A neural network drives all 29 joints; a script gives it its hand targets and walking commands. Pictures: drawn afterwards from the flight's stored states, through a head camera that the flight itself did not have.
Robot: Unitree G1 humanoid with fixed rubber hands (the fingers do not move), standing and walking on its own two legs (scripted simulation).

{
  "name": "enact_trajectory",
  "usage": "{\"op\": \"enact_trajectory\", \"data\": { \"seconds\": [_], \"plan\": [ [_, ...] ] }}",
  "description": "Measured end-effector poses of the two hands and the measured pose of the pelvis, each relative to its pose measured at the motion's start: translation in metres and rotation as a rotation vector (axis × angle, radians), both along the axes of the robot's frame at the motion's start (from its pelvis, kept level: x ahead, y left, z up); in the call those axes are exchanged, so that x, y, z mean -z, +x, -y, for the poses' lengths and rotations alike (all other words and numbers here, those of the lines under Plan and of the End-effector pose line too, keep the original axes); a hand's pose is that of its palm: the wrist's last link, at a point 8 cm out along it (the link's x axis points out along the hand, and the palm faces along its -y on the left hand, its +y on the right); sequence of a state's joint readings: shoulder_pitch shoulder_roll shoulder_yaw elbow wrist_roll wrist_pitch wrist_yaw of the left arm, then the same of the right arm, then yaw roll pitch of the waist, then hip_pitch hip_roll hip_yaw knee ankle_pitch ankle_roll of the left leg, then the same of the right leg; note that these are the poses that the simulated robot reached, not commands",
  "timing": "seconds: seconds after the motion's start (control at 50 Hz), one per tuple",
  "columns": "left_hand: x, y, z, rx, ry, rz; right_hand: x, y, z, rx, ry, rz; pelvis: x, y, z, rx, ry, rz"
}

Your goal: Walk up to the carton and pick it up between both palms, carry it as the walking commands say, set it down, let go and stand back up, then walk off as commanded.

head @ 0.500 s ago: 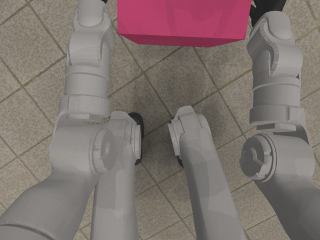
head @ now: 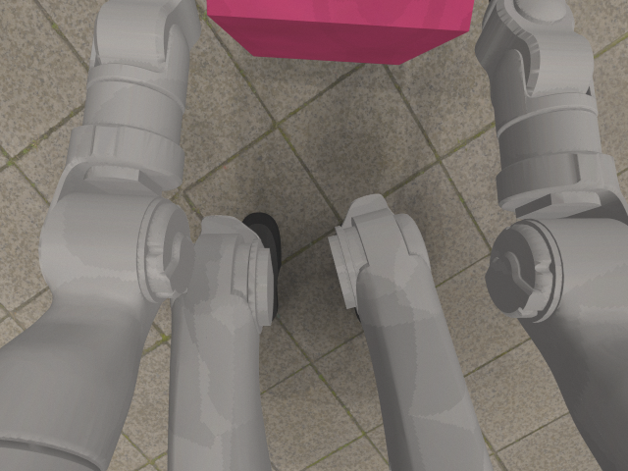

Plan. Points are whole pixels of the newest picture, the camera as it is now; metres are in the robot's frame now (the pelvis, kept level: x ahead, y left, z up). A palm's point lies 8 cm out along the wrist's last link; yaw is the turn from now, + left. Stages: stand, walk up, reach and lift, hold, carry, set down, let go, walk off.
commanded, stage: set down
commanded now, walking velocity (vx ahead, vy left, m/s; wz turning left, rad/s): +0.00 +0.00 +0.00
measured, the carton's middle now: out of the picture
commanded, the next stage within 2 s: none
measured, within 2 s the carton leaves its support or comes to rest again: rests again in 0.72 s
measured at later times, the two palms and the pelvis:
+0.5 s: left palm out of the picture +0.61 +0.08 -0.19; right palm out of the picture +0.57 -0.22 -0.19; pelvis +0.03 -0.02 -0.04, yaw +0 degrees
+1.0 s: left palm out of the picture +0.61 +0.09 -0.19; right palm out of the picture +0.55 -0.21 -0.19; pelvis +0.04 -0.01 -0.05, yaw +0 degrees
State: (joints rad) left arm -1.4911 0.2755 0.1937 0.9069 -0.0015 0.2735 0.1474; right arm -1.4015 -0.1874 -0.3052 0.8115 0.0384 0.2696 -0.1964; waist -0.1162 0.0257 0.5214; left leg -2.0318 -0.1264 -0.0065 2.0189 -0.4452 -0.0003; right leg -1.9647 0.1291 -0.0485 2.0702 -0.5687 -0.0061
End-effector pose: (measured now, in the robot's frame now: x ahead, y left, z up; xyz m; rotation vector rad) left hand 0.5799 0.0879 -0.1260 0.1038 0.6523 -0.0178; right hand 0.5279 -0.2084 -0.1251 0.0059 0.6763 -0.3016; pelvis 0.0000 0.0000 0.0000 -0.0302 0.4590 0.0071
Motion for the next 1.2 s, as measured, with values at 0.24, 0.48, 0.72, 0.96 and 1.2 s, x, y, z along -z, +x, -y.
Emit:
{"op": "enact_trajectory", "data": {
  "seconds": [0.24,0.48,0.72,0.96,1.2],
  "plan": [
    [0.058,0.002,0.024,0.049,0.019,-0.084,0.063,-0.014,0.021,0.046,0.033,-0.092,0.039,0.006,-0.007,0.007,0.003,-0.028],
    [0.062,0.035,0.006,-0.037,-0.003,-0.068,0.065,0.042,0.009,-0.027,0.026,-0.048,0.039,0.028,0.013,0.019,0.046,-0.063],
    [0.063,0.019,0.006,-0.038,-0.024,-0.009,0.068,0.026,0.01,0.003,0.09,0.003,0.054,0.019,0.024,0.006,0.057,-0.016],
    [0.06,0.024,0.0,-0.015,-0.014,-0.081,0.064,0.024,0.006,-0.058,0.051,-0.068,0.056,0.037,0.012,0.009,0.035,-0.13],
    [0.064,0.022,-0.002,-0.013,-0.037,-0.065,0.066,0.019,0.002,-0.016,0.061,-0.056,0.053,0.046,-0.008,0.012,-0.002,-0.192]
  ]
}}
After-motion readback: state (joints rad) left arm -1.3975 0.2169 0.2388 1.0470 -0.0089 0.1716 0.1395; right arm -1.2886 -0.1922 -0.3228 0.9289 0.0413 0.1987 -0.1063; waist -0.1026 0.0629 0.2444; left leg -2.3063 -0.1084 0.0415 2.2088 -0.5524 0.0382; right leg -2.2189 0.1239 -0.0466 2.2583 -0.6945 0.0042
